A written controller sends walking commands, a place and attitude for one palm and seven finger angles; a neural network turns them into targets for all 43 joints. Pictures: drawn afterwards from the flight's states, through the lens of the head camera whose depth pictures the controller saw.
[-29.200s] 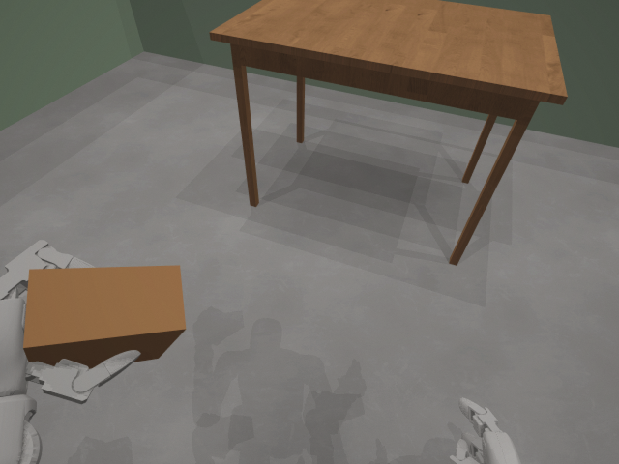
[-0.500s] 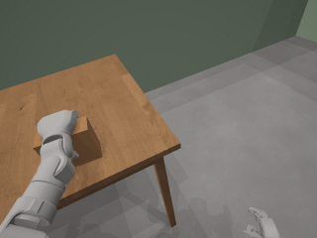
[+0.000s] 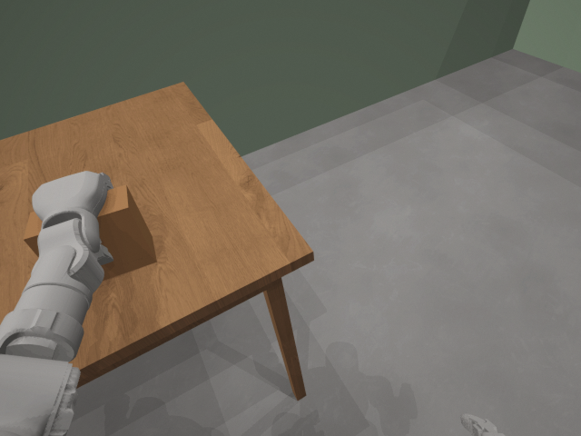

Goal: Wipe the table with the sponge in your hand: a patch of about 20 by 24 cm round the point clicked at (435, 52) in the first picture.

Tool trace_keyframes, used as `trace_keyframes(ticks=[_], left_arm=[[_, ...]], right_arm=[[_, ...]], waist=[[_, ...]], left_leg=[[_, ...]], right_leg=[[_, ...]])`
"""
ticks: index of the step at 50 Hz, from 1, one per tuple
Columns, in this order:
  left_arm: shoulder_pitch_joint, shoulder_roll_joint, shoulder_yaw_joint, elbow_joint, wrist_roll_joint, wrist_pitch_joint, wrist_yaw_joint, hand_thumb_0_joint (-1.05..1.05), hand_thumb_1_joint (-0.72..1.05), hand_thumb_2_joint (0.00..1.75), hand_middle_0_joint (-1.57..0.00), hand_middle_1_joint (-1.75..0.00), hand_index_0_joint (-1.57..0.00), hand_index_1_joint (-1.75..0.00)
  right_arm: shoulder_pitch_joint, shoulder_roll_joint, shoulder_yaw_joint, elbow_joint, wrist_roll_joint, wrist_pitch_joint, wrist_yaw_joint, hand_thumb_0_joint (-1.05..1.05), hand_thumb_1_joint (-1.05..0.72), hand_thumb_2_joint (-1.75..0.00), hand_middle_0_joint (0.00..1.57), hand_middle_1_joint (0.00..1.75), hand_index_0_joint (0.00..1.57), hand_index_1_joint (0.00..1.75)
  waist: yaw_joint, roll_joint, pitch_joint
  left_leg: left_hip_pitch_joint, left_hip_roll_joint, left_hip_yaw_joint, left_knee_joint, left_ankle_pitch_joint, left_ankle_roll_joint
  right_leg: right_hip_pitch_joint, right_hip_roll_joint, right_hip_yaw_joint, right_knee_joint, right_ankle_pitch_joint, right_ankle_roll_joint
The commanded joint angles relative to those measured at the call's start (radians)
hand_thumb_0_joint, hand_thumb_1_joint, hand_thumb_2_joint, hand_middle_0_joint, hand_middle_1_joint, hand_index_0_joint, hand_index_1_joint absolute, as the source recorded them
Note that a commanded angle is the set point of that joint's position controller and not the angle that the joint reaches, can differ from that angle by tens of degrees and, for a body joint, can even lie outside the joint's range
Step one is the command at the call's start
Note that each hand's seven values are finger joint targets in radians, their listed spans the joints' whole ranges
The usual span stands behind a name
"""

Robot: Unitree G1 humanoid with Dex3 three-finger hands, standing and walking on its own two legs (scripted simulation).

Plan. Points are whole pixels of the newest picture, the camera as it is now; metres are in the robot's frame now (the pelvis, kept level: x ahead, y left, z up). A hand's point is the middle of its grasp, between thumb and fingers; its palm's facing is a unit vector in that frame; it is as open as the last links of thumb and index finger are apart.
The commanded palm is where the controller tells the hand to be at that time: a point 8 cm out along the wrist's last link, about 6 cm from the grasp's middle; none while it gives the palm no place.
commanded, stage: wipe forward along the third lane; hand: left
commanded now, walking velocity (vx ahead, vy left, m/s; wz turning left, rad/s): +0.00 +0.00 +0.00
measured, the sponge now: (103, 247) +0.37 +0.31 +0.07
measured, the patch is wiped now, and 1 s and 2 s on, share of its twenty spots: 1.00 1.00 1.00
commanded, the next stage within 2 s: wipe back along the third lane in 0.30 s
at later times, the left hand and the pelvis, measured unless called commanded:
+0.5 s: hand (82, 204) +0.43 +0.35 +0.12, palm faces -0.06 -0.01 -1.00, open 10.1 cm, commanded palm +0.39 +0.35 +0.15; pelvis +0.02 +0.04 +0.01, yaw -1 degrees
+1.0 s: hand (79, 217) +0.40 +0.34 +0.12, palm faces +0.11 -0.04 -0.99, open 10.1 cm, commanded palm +0.34 +0.32 +0.14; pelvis +0.05 +0.11 +0.01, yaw +0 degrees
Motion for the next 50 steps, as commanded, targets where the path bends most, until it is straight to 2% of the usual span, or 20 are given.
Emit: trace_keyframes(ticks=[1,4,7,10,12,19,21,22,25,26,27,29,34,39,40,43,45,47,49,50], left_arm=[[-0.273,0.298,0.071,0.007,0.047,0.003,0.033,0.0,0.1,1.3,-1.2,-1.6,-1.2,-1.6],[-0.303,0.332,0.085,0.038,0.054,-0.006,0.035,0.0,0.1,1.3,-1.2,-1.6,-1.2,-1.6],[-0.351,0.309,0.05,0.063,0.057,-0.013,0.03,0.0,0.1,1.3,-1.2,-1.6,-1.2,-1.6],[-0.339,0.331,0.077,0.072,0.063,-0.032,0.031,0.0,0.1,1.3,-1.2,-1.6,-1.2,-1.6],[-0.317,0.298,0.057,0.086,0.067,-0.042,0.036,0.0,0.1,1.3,-1.2,-1.6,-1.2,-1.6],[-0.351,0.322,0.074,0.125,0.063,-0.038,0.054,0.0,0.1,1.3,-1.2,-1.6,-1.2,-1.6],[-0.339,0.278,0.044,0.111,0.062,-0.036,0.053,0.0,0.1,1.3,-1.2,-1.6,-1.2,-1.6],[-0.315,0.227,0.016,0.102,0.057,-0.032,0.052,0.0,0.1,1.3,-1.2,-1.6,-1.2,-1.6],[-0.249,0.195,0.024,0.02,0.042,-0.025,0.048,0.0,0.1,1.3,-1.2,-1.6,-1.2,-1.6],[-0.208,0.157,0.006,-0.012,0.038,-0.018,0.053,0.0,0.1,1.3,-1.2,-1.6,-1.2,-1.6],[-0.181,0.101,-0.027,-0.037,0.03,-0.005,0.054,0.0,0.1,1.3,-1.2,-1.6,-1.2,-1.6],[-0.14,0.08,-0.024,-0.092,0.011,0.032,0.063,0.0,0.1,1.3,-1.2,-1.6,-1.2,-1.6],[-0.122,0.006,-0.074,-0.205,-0.018,0.166,0.066,0.0,0.1,1.3,-1.2,-1.6,-1.2,-1.6],[-0.018,-0.085,-0.123,-0.346,-0.029,0.269,0.049,0.0,0.1,1.3,-1.2,-1.6,-1.2,-1.6],[-0.006,-0.106,-0.135,-0.392,-0.041,0.285,0.043,0.0,0.1,1.3,-1.2,-1.6,-1.2,-1.6],[0.054,-0.193,-0.2,-0.485,-0.045,0.332,0.034,0.0,0.1,1.3,-1.2,-1.6,-1.2,-1.6],[0.102,-0.164,-0.171,-0.542,-0.052,0.363,0.033,0.0,0.1,1.3,-1.2,-1.6,-1.2,-1.6],[0.088,-0.245,-0.256,-0.593,-0.044,0.391,0.023,0.0,0.1,1.3,-1.2,-1.6,-1.2,-1.6],[0.118,-0.245,-0.263,-0.624,-0.04,0.421,0.017,0.0,0.1,1.3,-1.2,-1.6,-1.2,-1.6],[0.115,-0.209,-0.234,-0.657,-0.041,0.432,0.018,0.0,0.1,1.3,-1.2,-1.6,-1.2,-1.6]], right_arm=[[-0.094,-0.117,-0.036,-0.128,0.0,-0.03,-0.003,0.0,-0.9,-0.9,0.2,0.3,0.2,0.3],[-0.075,-0.125,-0.035,-0.12,0.002,-0.027,-0.002,0.0,-0.9,-0.9,0.2,0.3,0.2,0.3],[-0.06,-0.122,-0.034,-0.119,0.007,-0.024,-0.003,0.0,-0.9,-0.9,0.2,0.3,0.2,0.3],[-0.057,-0.125,-0.04,-0.122,0.004,-0.019,0.001,0.0,-0.9,-0.9,0.2,0.3,0.2,0.3],[-0.038,-0.121,-0.04,-0.123,0.004,-0.016,0.006,0.0,-0.9,-0.9,0.2,0.3,0.2,0.3],[-0.025,-0.129,-0.041,-0.114,0.008,-0.005,0.008,0.0,-0.9,-0.9,0.2,0.3,0.2,0.3],[-0.034,-0.12,-0.041,-0.118,0.01,-0.003,0.01,0.0,-0.9,-0.9,0.2,0.3,0.2,0.3],[-0.032,-0.115,-0.042,-0.124,0.01,-0.004,0.014,0.0,-0.9,-0.9,0.2,0.3,0.2,0.3],[-0.052,-0.113,-0.047,-0.14,0.008,-0.001,0.023,0.0,-0.9,-0.9,0.2,0.3,0.2,0.3],[-0.059,-0.106,-0.049,-0.147,0.009,-0.002,0.026,0.0,-0.9,-0.9,0.2,0.3,0.2,0.3],[-0.07,-0.103,-0.048,-0.15,0.01,-0.004,0.029,0.0,-0.9,-0.9,0.2,0.3,0.2,0.3],[-0.091,-0.106,-0.048,-0.156,0.01,-0.006,0.036,0.0,-0.9,-0.9,0.2,0.3,0.2,0.3],[-0.158,-0.098,-0.038,-0.164,0.013,-0.005,0.041,0.0,-0.9,-0.9,0.2,0.3,0.2,0.3],[-0.215,-0.089,-0.032,-0.191,0.01,0.003,0.06,0.0,-0.9,-0.9,0.2,0.3,0.2,0.3],[-0.234,-0.088,-0.028,-0.202,0.009,0.008,0.064,0.0,-0.9,-0.9,0.2,0.3,0.2,0.3],[-0.257,-0.076,-0.026,-0.219,0.011,0.007,0.084,0.0,-0.9,-0.9,0.2,0.3,0.2,0.3],[-0.281,-0.079,-0.023,-0.23,0.008,0.01,0.094,0.0,-0.9,-0.9,0.2,0.3,0.2,0.3],[-0.292,-0.069,-0.017,-0.236,0.01,0.011,0.107,0.0,-0.9,-0.9,0.2,0.3,0.2,0.3],[-0.311,-0.066,-0.015,-0.24,0.011,0.013,0.119,0.0,-0.9,-0.9,0.2,0.3,0.2,0.3],[-0.322,-0.073,-0.012,-0.242,0.009,0.017,0.121,0.0,-0.9,-0.9,0.2,0.3,0.2,0.3]], waist=[[-0.011,-0.179,-0.158],[-0.015,-0.179,-0.16],[-0.029,-0.154,-0.161],[-0.012,-0.115,-0.202],[-0.017,-0.137,-0.201],[-0.028,-0.175,-0.171],[-0.02,-0.13,-0.192],[-0.015,-0.137,-0.194],[0.013,-0.131,-0.248],[0.013,-0.129,-0.229],[0.01,-0.139,-0.197],[0.02,-0.164,-0.187],[0.026,-0.134,-0.15],[0.042,-0.123,-0.188],[0.049,-0.082,-0.195],[0.045,-0.105,-0.194],[0.062,-0.102,-0.201],[0.046,-0.129,-0.192],[0.054,-0.143,-0.18],[0.063,-0.13,-0.188]], left_leg=[[-0.212,-0.035,0.036,-0.001,-0.037,-0.002],[-0.218,-0.038,0.036,-0.006,-0.026,0.003],[-0.207,-0.037,0.04,-0.021,-0.022,0.008],[-0.196,-0.037,0.037,-0.019,-0.001,0.006],[-0.184,-0.038,0.045,-0.022,0.025,0.01],[-0.151,-0.041,0.061,-0.055,0.035,0.02],[-0.118,-0.042,0.065,-0.068,0.069,0.022],[-0.094,-0.042,0.068,-0.074,0.087,0.023],[-0.032,-0.041,0.066,-0.088,0.155,0.023],[-0.015,-0.039,0.071,-0.091,0.171,0.025],[0.005,-0.038,0.07,-0.096,0.188,0.025],[0.034,-0.033,0.063,-0.11,0.208,0.024],[0.12,-0.02,0.051,-0.139,0.263,0.013],[0.226,0.0,0.024,-0.133,0.412,-0.021],[0.247,0.005,0.016,-0.136,0.444,-0.032],[0.308,0.025,-0.006,-0.12,0.572,-0.056],[0.322,0.032,-0.012,-0.116,0.618,-0.067],[0.339,0.04,-0.021,-0.105,0.671,-0.073],[0.34,0.042,-0.02,-0.106,0.661,-0.075],[0.339,0.045,-0.025,-0.111,0.647,-0.077]], right_leg=[[0.323,-0.242,0.319,-0.13,0.256,0.196],[0.317,-0.227,0.299,-0.125,0.279,0.199],[0.287,-0.217,0.277,-0.136,0.212,0.18],[0.299,-0.215,0.282,-0.128,0.236,0.163],[0.305,-0.206,0.247,-0.114,0.303,0.166],[0.271,-0.177,0.188,-0.132,0.266,0.165],[0.278,-0.172,0.167,-0.125,0.276,0.155],[0.277,-0.166,0.151,-0.126,0.289,0.152],[0.31,-0.154,0.139,-0.115,0.358,0.135],[0.301,-0.151,0.122,-0.113,0.35,0.135],[0.277,-0.144,0.109,-0.119,0.349,0.129],[0.269,-0.136,0.094,-0.127,0.337,0.124],[0.237,-0.129,0.052,-0.139,0.298,0.111],[0.225,-0.119,0.011,-0.112,0.33,0.098],[0.218,-0.12,0.009,-0.107,0.326,0.092],[0.188,-0.115,-0.018,-0.09,0.332,0.097],[0.197,-0.114,-0.014,-0.083,0.338,0.094],[0.186,-0.115,-0.03,-0.07,0.347,0.099],[0.187,-0.113,-0.035,-0.069,0.33,0.099],[0.187,-0.11,-0.029,-0.065,0.317,0.094]])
